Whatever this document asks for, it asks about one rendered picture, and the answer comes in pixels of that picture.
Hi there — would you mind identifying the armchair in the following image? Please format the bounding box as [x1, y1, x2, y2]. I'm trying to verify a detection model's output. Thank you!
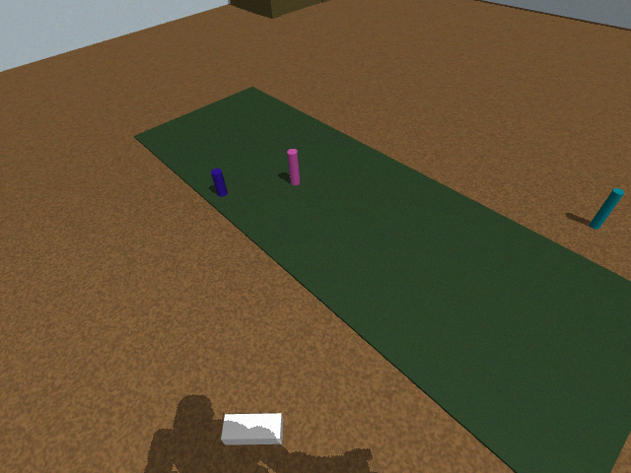
[230, 0, 330, 19]

